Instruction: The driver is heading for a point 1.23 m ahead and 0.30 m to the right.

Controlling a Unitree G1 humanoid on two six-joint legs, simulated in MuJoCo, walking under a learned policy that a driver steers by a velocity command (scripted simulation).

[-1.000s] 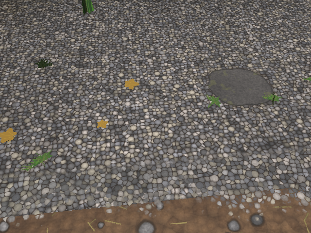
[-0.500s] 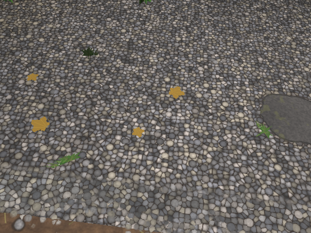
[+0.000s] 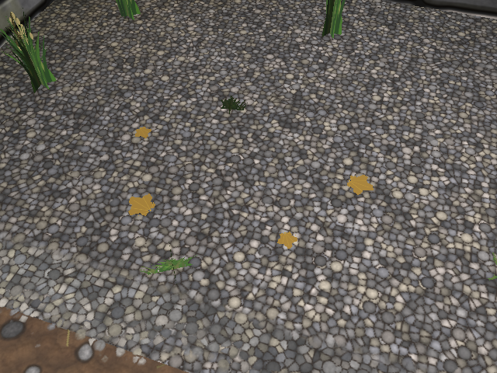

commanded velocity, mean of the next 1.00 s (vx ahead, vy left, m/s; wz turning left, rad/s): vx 0.21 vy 0.00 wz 0.03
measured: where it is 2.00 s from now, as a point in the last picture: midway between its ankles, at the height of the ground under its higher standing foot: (291, 244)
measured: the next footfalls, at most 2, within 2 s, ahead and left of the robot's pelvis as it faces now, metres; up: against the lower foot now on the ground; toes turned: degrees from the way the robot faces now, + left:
left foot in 1.08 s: +0.46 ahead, +0.10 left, +0.00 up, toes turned +1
right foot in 1.64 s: +0.74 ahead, -0.16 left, +0.00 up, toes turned -16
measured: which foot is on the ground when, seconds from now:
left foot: down 0.00-0.60, up 0.62-1.00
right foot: down 0.00-1.00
